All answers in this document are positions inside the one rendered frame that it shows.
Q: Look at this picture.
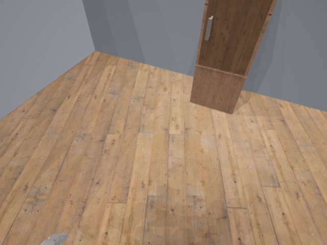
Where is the left robot hand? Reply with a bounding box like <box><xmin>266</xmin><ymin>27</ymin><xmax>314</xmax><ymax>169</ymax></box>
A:
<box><xmin>41</xmin><ymin>233</ymin><xmax>67</xmax><ymax>245</ymax></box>

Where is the cupboard door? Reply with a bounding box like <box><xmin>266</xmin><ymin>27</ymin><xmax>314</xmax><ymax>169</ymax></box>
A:
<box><xmin>198</xmin><ymin>0</ymin><xmax>273</xmax><ymax>75</ymax></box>

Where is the handle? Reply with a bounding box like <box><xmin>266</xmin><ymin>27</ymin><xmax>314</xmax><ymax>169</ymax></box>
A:
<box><xmin>205</xmin><ymin>16</ymin><xmax>213</xmax><ymax>40</ymax></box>

